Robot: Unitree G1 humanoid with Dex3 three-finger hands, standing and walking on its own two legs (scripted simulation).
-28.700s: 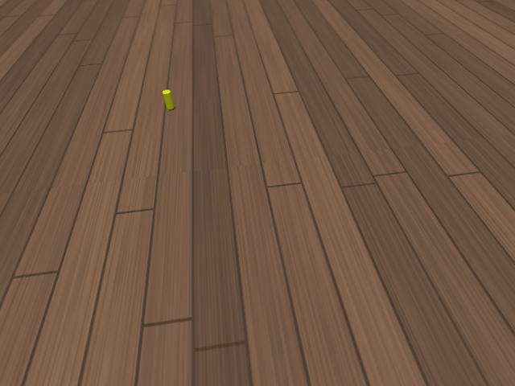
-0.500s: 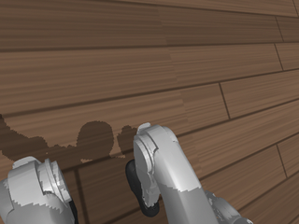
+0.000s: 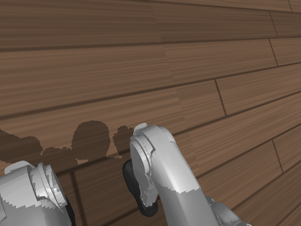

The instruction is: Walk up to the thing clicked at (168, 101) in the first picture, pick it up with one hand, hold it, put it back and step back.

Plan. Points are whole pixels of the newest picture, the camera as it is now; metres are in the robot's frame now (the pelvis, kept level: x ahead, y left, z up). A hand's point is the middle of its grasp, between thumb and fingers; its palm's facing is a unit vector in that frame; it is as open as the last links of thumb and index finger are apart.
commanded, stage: close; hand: left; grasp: from above
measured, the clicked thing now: out of the picture +0.46 +0.37 -0.25
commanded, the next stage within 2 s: settle in 0.98 s
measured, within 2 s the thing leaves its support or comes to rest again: leaves its support in 1.40 s
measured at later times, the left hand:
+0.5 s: hand out of the picture +0.45 +0.36 -0.21, palm faces -0.42 -0.16 -0.89, open 11.0 cm
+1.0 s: hand out of the picture +0.45 +0.36 -0.21, palm faces -0.42 -0.16 -0.89, open 9.5 cm
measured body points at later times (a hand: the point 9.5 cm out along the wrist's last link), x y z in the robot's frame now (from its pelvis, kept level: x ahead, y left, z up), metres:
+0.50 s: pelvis +0.00 +0.00 +0.00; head +0.26 +0.13 +0.34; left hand +0.47 +0.37 -0.16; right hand +0.08 -0.25 -0.07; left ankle +0.07 +0.13 -0.28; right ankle +0.10 -0.11 -0.28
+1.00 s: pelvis +0.00 +0.00 +0.00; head +0.26 +0.13 +0.34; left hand +0.46 +0.37 -0.16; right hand +0.07 -0.25 -0.07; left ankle +0.07 +0.13 -0.28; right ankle +0.10 -0.11 -0.28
